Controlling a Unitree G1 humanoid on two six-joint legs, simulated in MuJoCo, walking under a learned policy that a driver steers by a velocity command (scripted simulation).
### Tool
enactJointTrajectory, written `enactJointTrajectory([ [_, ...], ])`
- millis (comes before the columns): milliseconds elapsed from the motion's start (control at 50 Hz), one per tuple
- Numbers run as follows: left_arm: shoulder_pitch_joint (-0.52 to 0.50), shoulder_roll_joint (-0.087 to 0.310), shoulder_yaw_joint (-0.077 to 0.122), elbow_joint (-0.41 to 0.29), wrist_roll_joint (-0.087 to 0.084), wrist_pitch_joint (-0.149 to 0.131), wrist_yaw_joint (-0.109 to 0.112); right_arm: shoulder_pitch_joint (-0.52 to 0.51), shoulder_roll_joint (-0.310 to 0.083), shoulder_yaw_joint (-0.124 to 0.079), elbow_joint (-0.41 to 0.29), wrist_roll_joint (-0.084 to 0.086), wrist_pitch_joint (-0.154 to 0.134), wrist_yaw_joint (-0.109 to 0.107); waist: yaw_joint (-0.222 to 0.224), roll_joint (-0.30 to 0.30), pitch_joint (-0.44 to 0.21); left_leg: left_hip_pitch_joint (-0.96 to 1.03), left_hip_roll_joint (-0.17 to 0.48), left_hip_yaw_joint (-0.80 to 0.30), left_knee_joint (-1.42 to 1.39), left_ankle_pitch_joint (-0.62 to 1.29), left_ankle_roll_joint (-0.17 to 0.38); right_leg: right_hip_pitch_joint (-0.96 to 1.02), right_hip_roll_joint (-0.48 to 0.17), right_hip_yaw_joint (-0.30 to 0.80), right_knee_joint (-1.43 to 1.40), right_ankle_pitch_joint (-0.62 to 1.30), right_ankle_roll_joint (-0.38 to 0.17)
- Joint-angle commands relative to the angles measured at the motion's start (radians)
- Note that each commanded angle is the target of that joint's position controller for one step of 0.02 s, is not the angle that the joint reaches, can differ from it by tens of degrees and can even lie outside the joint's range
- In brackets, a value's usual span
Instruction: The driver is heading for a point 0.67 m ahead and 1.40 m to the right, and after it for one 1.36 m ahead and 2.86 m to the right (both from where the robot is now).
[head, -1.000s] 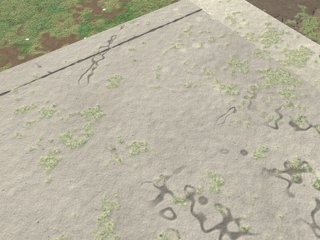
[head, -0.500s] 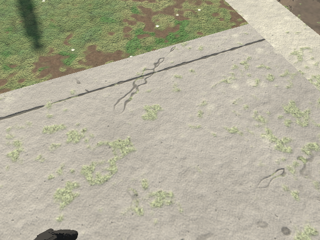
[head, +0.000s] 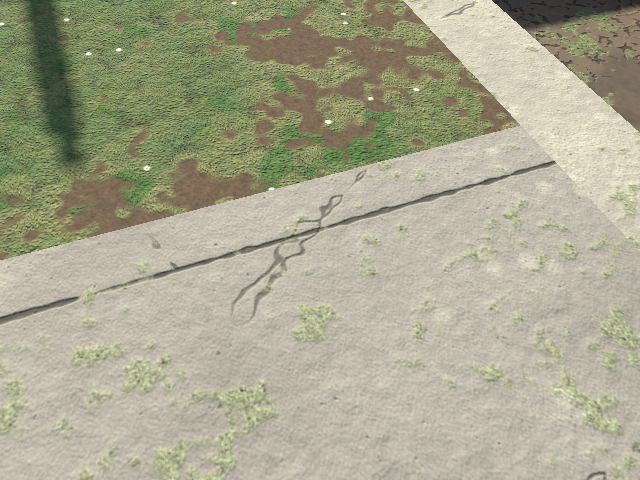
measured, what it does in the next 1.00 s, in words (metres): walks ahead, turning right: right foot, then left foot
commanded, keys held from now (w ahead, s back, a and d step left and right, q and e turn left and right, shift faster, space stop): w+e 1.00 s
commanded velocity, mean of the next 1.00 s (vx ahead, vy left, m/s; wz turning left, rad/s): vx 0.50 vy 0.00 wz -0.56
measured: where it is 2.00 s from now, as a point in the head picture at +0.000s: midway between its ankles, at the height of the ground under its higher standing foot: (574, 343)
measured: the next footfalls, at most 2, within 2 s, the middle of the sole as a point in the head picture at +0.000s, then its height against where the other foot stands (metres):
right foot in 0.42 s outside the picture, level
left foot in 0.96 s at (401, 390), level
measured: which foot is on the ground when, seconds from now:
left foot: down 0.00-0.44, up 0.46-0.94, down 0.96-1.00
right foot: up 0.00-0.40, down 0.42-0.98, up 1.00-1.00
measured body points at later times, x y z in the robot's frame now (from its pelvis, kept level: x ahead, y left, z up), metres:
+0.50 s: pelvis +0.24 -0.07 -0.02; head +0.28 -0.09 +0.43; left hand +0.49 +0.12 -0.12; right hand +0.18 -0.33 -0.15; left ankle +0.11 +0.10 -0.64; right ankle +0.30 -0.14 -0.74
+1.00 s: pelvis +0.52 -0.15 -0.02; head +0.55 -0.16 +0.43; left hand +0.67 +0.10 -0.14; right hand +0.57 -0.47 -0.09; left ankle +0.66 -0.12 -0.74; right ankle +0.31 -0.14 -0.71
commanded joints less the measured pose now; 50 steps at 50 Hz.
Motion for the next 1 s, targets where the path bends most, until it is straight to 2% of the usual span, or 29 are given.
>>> enactJointTrajectory([
  [20,-0.030,0.070,0.021,-0.078,0.016,0.008,-0.013,0.133,-0.103,-0.036,-0.008,0.012,-0.011,-0.008,-0.065,0.125,0.000,0.276,0.288,-0.313,-0.331,-0.052,0.090,-0.338,-0.093,0.024,0.143,0.084,0.004],
  [40,-0.028,0.063,0.021,-0.077,0.024,0.018,-0.020,0.133,-0.098,-0.036,-0.001,0.016,-0.018,-0.009,-0.053,0.137,0.004,0.259,0.263,-0.247,-0.340,0.031,0.082,-0.326,-0.098,0.017,0.147,0.113,0.017],
  [100,-0.095,0.048,0.020,-0.107,0.027,0.035,-0.035,0.178,-0.115,-0.046,0.027,0.028,-0.038,-0.009,-0.046,0.115,-0.002,0.279,0.260,-0.137,-0.347,0.242,0.094,-0.374,-0.102,0.006,0.159,0.192,0.039],
  [180,-0.227,0.038,0.012,-0.156,0.030,0.042,-0.050,0.224,-0.122,-0.052,0.059,0.026,-0.035,-0.009,-0.063,0.103,0.030,0.305,0.254,-0.021,-0.359,0.315,0.104,-0.448,-0.111,-0.012,0.056,0.304,0.059],
  [240,-0.328,0.023,-0.004,-0.192,0.029,0.037,-0.064,0.229,-0.136,-0.057,0.072,0.024,-0.032,-0.008,-0.081,0.108,0.059,0.286,0.236,0.065,-0.360,0.313,0.089,-0.381,-0.105,-0.060,-0.136,0.402,0.047],
  [320,-0.414,0.034,-0.009,-0.236,0.035,0.035,-0.071,0.280,-0.175,-0.069,0.105,0.024,-0.018,-0.015,-0.103,0.101,0.080,0.370,0.267,0.130,-0.311,0.445,0.069,-0.311,-0.076,-0.139,-0.292,0.330,-0.011],
  [360,-0.390,0.049,-0.003,-0.238,0.039,0.035,-0.062,0.286,-0.202,-0.075,0.116,0.023,-0.006,-0.020,-0.084,0.118,0.048,0.422,0.271,0.169,-0.191,0.744,0.054,-0.228,-0.018,-0.183,-0.329,0.231,-0.052],
  [380,-0.335,0.062,0.005,-0.227,0.041,0.033,-0.054,0.288,-0.222,-0.079,0.121,0.022,0.004,-0.022,-0.056,0.127,0.008,0.439,0.272,0.183,-0.078,0.892,0.050,-0.156,0.021,-0.197,-0.341,0.173,-0.076],
  [400,-0.227,0.081,0.017,-0.199,0.043,0.025,-0.044,0.286,-0.237,-0.082,0.121,0.023,0.014,-0.023,-0.008,0.121,-0.059,0.423,0.268,0.192,0.095,0.930,0.047,-0.031,0.063,-0.197,-0.379,0.148,-0.103],
  [420,-0.059,0.116,0.037,-0.144,0.051,0.016,-0.029,0.275,-0.233,-0.080,0.110,0.024,0.019,-0.022,0.069,0.070,-0.157,0.298,0.244,0.209,0.342,0.771,0.020,0.208,0.068,-0.150,-0.450,0.183,-0.136],
  [440,0.015,0.229,0.068,-0.132,0.056,0.015,-0.012,0.310,-0.136,-0.056,0.060,0.028,0.017,-0.013,0.060,-0.096,-0.265,-0.033,0.172,0.200,0.667,0.168,-0.022,0.508,-0.196,0.216,-0.480,0.047,-0.213],
  [460,-0.007,0.312,0.087,-0.164,0.020,0.023,-0.008,0.265,-0.132,-0.057,-0.010,0.026,0.007,0.000,0.038,-0.202,-0.348,-0.333,-0.027,0.037,0.930,-0.362,-0.070,0.645,-0.391,0.760,-0.656,0.122,-0.343],
  [480,-0.007,0.282,0.084,-0.153,0.006,0.034,-0.001,0.138,-0.174,-0.063,-0.034,0.019,0.001,0.004,0.070,-0.048,-0.237,-0.445,0.034,-0.088,0.941,-0.261,-0.061,0.596,-0.358,0.634,-0.687,0.205,-0.316],
  [500,-0.051,0.228,0.068,-0.140,0.001,0.032,0.008,0.128,-0.153,-0.053,-0.036,0.030,-0.011,0.006,0.030,-0.018,-0.112,-0.436,0.077,-0.082,0.871,-0.166,-0.053,0.455,-0.333,0.487,-0.682,0.322,-0.290],
  [520,-0.091,0.176,0.053,-0.136,0.002,0.025,0.011,0.151,-0.145,-0.051,-0.017,0.027,-0.014,0.003,-0.023,0.030,-0.043,-0.363,0.110,-0.084,0.765,-0.127,-0.051,0.320,-0.271,0.383,-0.691,0.446,-0.240],
  [540,-0.124,0.150,0.044,-0.139,-0.004,0.018,0.014,0.168,-0.145,-0.051,-0.013,0.010,0.000,0.002,-0.060,0.025,-0.020,-0.295,0.124,-0.090,0.709,-0.127,-0.060,0.229,-0.219,0.314,-0.701,0.528,-0.217],
  [560,-0.149,0.132,0.036,-0.146,-0.005,0.011,0.013,0.199,-0.141,-0.049,-0.002,-0.002,0.019,0.005,-0.084,0.013,-0.032,-0.238,0.129,-0.090,0.677,-0.123,-0.069,0.180,-0.188,0.267,-0.714,0.568,-0.207],
  [580,-0.141,0.131,0.034,-0.146,-0.007,-0.001,0.009,0.205,-0.137,-0.050,-0.003,-0.008,0.034,0.009,-0.091,0.008,-0.045,-0.218,0.121,-0.081,0.659,-0.123,-0.077,0.160,-0.173,0.252,-0.718,0.616,-0.211],
  [640,-0.091,0.159,0.042,-0.130,-0.006,-0.015,0.005,0.141,-0.115,-0.045,-0.027,-0.006,0.055,0.016,-0.080,-0.001,-0.026,-0.261,0.113,-0.063,0.558,-0.041,-0.097,0.130,-0.138,0.232,-0.753,0.573,-0.206],
  [720,-0.002,0.159,0.043,-0.111,-0.008,-0.014,0.008,-0.030,-0.115,-0.042,-0.078,-0.002,0.054,0.018,-0.018,-0.030,0.020,-0.361,0.098,-0.069,0.369,0.109,-0.109,0.194,-0.126,0.265,-0.763,0.513,-0.176],
  [840,0.088,0.178,0.047,-0.097,0.004,-0.012,0.022,-0.200,-0.116,-0.027,-0.138,0.011,0.034,0.029,0.044,-0.044,0.027,-0.351,0.033,-0.070,0.154,0.162,-0.091,0.316,-0.143,0.322,-0.674,0.648,-0.161],
  [880,0.070,0.191,0.049,-0.103,0.007,-0.011,0.030,-0.187,-0.131,-0.029,-0.145,0.015,0.025,0.027,0.025,-0.056,0.026,-0.266,0.015,-0.084,0.088,0.132,-0.071,0.316,-0.155,0.353,-0.639,0.684,-0.138],
  [900,0.040,0.199,0.051,-0.110,0.008,-0.011,0.032,-0.142,-0.142,-0.033,-0.136,0.017,0.022,0.023,-0.003,-0.063,0.021,-0.175,0.001,-0.084,0.049,0.101,-0.058,0.286,-0.153,0.360,-0.615,0.707,-0.118],
  [920,0.005,0.208,0.052,-0.119,0.009,-0.013,0.030,-0.064,-0.160,-0.041,-0.113,0.019,0.018,0.015,-0.042,-0.067,-0.004,-0.040,-0.026,-0.074,0.023,0.057,-0.041,0.244,-0.139,0.357,-0.558,0.786,-0.095],
  [940,-0.015,0.211,0.051,-0.120,0.005,-0.018,0.023,0.057,-0.183,-0.052,-0.078,0.017,0.009,0.003,-0.102,-0.037,-0.062,0.132,-0.043,-0.060,-0.031,0.058,-0.021,0.209,-0.095,0.332,-0.422,0.842,-0.071],
  [960,-0.018,0.176,0.040,-0.128,-0.005,-0.026,0.012,0.196,-0.233,-0.068,-0.058,0.003,-0.003,-0.012,-0.166,0.031,-0.167,0.362,0.072,-0.164,-0.065,-0.005,0.019,0.107,-0.029,0.278,-0.196,0.718,-0.044],
  [980,0.029,0.080,0.016,-0.165,-0.032,-0.030,0.013,0.304,-0.318,-0.087,-0.065,-0.022,-0.001,-0.027,-0.175,0.200,-0.311,0.616,0.351,-0.524,-0.126,-0.212,0.089,-0.130,0.087,0.153,0.108,0.229,-0.009],
  [1000,0.088,0.115,0.017,-0.181,-0.009,-0.022,0.015,0.246,-0.328,-0.092,-0.063,-0.007,0.012,-0.021,-0.099,0.324,-0.328,0.597,0.452,-0.862,-0.231,-0.244,0.161,-0.289,0.112,0.103,0.246,-0.129,-0.008],
])
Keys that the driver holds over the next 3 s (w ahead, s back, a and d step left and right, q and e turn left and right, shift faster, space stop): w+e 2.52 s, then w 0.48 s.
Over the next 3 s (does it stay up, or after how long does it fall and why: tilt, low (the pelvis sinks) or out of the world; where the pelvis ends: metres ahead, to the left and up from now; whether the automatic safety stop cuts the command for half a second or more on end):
stays up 0.86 -0.97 -0.01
